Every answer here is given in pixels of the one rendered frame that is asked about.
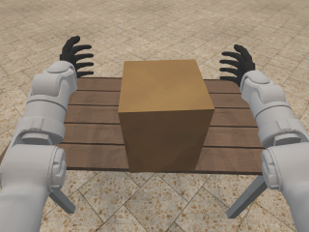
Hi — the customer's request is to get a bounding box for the robot right upper arm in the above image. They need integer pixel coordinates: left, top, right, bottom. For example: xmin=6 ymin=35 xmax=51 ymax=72
xmin=261 ymin=142 xmax=309 ymax=232

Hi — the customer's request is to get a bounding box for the robot left upper arm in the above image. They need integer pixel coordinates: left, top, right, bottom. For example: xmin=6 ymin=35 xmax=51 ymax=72
xmin=0 ymin=144 xmax=67 ymax=232

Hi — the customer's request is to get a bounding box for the table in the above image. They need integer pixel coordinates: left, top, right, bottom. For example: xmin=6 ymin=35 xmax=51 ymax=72
xmin=0 ymin=76 xmax=267 ymax=218

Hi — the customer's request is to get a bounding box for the left robot hand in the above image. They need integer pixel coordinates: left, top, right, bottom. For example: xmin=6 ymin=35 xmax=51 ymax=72
xmin=59 ymin=36 xmax=94 ymax=78

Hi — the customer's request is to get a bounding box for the carton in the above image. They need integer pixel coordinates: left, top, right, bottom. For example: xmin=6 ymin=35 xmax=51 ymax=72
xmin=118 ymin=59 xmax=215 ymax=173

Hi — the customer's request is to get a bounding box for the right robot hand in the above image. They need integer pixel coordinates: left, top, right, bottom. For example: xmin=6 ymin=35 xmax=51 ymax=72
xmin=219 ymin=44 xmax=256 ymax=87

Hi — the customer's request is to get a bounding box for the right robot forearm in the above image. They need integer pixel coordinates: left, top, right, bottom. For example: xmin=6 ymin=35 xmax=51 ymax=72
xmin=239 ymin=70 xmax=309 ymax=148

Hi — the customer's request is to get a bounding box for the left robot forearm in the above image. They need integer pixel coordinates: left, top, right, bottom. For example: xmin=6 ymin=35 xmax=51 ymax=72
xmin=0 ymin=60 xmax=77 ymax=188

